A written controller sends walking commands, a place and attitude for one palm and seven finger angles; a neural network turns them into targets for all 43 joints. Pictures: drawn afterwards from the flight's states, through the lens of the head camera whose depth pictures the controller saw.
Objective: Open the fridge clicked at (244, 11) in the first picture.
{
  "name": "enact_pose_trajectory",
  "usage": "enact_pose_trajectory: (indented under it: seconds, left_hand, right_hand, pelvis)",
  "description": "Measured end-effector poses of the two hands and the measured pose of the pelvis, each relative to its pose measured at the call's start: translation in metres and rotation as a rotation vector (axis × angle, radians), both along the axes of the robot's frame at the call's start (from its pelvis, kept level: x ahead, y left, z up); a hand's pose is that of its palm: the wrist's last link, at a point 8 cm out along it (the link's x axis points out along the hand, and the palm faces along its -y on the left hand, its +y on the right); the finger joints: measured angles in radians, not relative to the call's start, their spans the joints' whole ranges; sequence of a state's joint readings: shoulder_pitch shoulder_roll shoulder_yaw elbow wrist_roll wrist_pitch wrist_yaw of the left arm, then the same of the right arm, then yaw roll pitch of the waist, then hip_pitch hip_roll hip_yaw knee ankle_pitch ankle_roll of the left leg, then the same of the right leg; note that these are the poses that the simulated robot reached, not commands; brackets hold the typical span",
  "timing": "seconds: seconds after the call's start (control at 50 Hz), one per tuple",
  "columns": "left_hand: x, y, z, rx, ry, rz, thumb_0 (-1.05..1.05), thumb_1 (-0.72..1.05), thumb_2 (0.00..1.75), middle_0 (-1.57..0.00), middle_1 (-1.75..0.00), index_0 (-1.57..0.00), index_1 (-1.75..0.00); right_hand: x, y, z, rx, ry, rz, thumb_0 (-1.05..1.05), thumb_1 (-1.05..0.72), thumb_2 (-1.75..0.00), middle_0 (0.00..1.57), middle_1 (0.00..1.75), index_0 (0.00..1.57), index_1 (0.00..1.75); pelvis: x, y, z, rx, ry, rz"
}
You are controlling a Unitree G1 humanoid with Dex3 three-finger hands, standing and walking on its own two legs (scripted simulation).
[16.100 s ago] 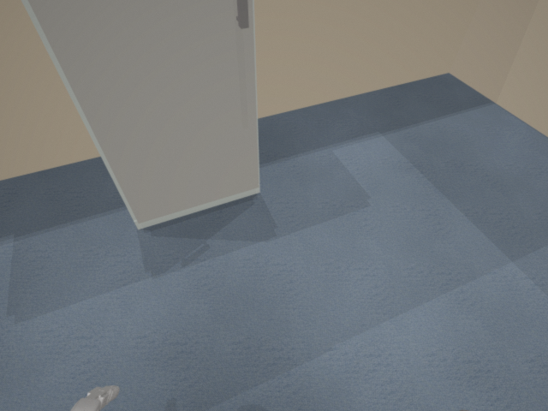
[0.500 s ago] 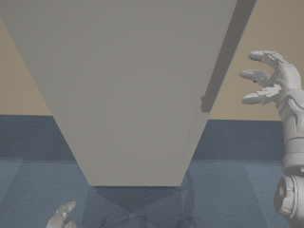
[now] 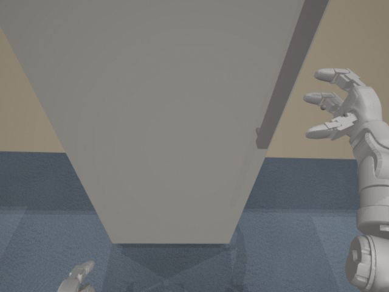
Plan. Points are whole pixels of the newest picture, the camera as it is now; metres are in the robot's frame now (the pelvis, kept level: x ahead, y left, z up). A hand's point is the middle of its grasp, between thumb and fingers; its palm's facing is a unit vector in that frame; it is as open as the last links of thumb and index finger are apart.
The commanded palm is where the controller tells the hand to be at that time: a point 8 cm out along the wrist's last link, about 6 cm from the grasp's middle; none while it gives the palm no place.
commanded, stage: move the hooked fingers beside the handle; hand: right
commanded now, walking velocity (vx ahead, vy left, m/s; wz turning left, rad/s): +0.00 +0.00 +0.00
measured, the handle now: (283, 73) +0.47 -0.11 +0.25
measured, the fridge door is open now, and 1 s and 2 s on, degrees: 0 0 0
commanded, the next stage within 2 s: feel for the door with the fingertips in 0.36 s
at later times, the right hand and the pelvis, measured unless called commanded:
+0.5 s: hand (317, 104) +0.42 -0.18 +0.22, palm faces -0.06 +1.00 -0.02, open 14.0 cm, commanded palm +0.40 -0.23 +0.23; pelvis -0.01 +0.00 +0.00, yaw +0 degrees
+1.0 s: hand (295, 101) +0.42 -0.14 +0.22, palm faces -0.06 +1.00 -0.01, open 14.0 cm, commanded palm +0.40 -0.19 +0.23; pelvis -0.01 +0.01 +0.00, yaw +0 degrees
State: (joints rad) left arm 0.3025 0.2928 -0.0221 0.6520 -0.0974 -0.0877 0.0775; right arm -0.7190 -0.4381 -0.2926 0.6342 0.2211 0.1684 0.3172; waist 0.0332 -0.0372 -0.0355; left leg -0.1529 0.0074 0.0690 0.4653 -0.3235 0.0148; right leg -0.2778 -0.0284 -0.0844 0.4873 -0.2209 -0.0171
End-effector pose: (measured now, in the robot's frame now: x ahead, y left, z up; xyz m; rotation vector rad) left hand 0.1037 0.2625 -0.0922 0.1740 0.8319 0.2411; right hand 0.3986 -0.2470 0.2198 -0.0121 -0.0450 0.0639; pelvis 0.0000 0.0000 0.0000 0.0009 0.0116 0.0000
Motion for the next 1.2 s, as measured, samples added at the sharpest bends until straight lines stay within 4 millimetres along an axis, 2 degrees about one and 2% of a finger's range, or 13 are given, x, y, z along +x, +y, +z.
enact_pose_trajectory:
  seconds: [0.14, 0.26, 0.36, 0.56, 0.68, 0.88, 1.02, 1.2]
  left_hand:
    - [0.028, -0.007, 0.011, -0.007, -0.085, -0.037, 0.01, 0.91, 0.90, -0.20, -0.30, -0.21, -0.30]
    - [0.031, -0.011, 0.012, -0.010, -0.096, -0.054, 0.01, 0.91, 0.90, -0.20, -0.30, -0.21, -0.30]
    - [0.019, -0.012, 0.007, -0.012, -0.060, -0.047, 0.01, 0.91, 0.90, -0.20, -0.30, -0.21, -0.30]
    - [-0.023, -0.005, -0.006, -0.011, 0.035, 0.008, 0.01, 0.91, 0.90, -0.20, -0.30, -0.21, -0.30]
    - [-0.032, -0.003, -0.008, -0.021, 0.051, 0.026, 0.01, 0.91, 0.90, -0.20, -0.30, -0.21, -0.30]
    - [-0.009, -0.007, -0.002, -0.034, -0.014, 0.001, 0.01, 0.91, 0.90, -0.20, -0.30, -0.21, -0.30]
    - [0.008, -0.007, 0.003, -0.038, -0.046, -0.021, 0.01, 0.91, 0.90, -0.20, -0.30, -0.21, -0.30]
    - [0.003, 0.000, -0.001, -0.026, -0.012, -0.022, 0.01, 0.91, 0.90, -0.20, -0.30, -0.21, -0.30]
  right_hand:
    - [-0.007, -0.001, 0.000, 0.003, 0.011, -0.018, -0.01, 0.51, -0.30, 0.30, 1.20, 0.30, 1.20]
    - [-0.009, -0.001, 0.005, -0.005, 0.003, -0.013, -0.01, 0.51, -0.30, 0.30, 1.20, 0.30, 1.20]
    - [-0.005, 0.003, 0.004, 0.008, 0.017, -0.006, -0.01, 0.51, -0.30, 0.30, 1.20, 0.30, 1.20]
    - [0.006, 0.016, 0.005, 0.007, -0.007, 0.011, -0.01, 0.51, -0.30, 0.30, 1.20, 0.30, 1.20]
    - [0.006, 0.032, 0.003, 0.009, -0.003, 0.030, -0.01, 0.51, -0.30, 0.29, 1.20, 0.30, 1.20]
    - [0.003, 0.053, 0.001, 0.012, -0.001, 0.018, -0.01, 0.51, -0.30, 0.30, 1.20, 0.30, 1.20]
    - [0.005, 0.054, 0.005, 0.007, 0.015, 0.000, -0.01, 0.51, -0.30, 0.31, 1.20, 0.30, 1.20]
    - [0.009, 0.051, 0.006, 0.007, 0.021, 0.003, -0.01, 0.50, -0.30, 0.35, 1.23, 0.33, 1.22]
  pelvis:
    - [-0.004, 0.002, 0.000, 0.000, -0.009, -0.007]
    - [-0.008, 0.002, 0.000, 0.002, -0.014, -0.014]
    - [-0.010, 0.002, 0.000, 0.002, -0.010, -0.015]
    - [-0.010, 0.000, 0.000, 0.001, -0.004, 0.000]
    - [-0.009, -0.001, 0.001, -0.001, -0.007, 0.009]
    - [-0.010, 0.002, 0.001, -0.003, -0.014, 0.012]
    - [-0.010, 0.006, 0.001, -0.004, -0.014, 0.005]
    - [-0.011, 0.010, 0.001, -0.003, -0.009, -0.006]
